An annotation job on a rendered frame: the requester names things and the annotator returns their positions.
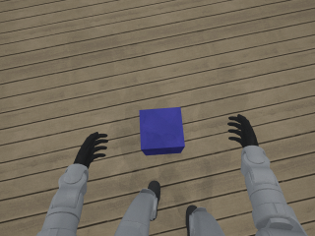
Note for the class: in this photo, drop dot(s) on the robot left hand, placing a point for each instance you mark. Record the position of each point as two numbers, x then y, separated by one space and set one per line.
87 154

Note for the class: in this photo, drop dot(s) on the carton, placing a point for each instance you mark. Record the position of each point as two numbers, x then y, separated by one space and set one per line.
161 131

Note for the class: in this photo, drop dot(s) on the left robot foot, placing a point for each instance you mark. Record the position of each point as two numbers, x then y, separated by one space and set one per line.
155 187

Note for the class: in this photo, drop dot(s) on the left robot forearm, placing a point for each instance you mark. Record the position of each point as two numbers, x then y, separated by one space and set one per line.
64 213

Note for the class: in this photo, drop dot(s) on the robot right hand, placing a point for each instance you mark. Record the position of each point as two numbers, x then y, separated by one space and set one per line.
247 135

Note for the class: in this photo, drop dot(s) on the right robot shin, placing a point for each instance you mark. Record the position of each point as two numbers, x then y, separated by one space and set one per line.
200 208

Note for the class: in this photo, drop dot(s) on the right robot forearm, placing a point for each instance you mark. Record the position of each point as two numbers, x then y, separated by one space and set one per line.
265 193

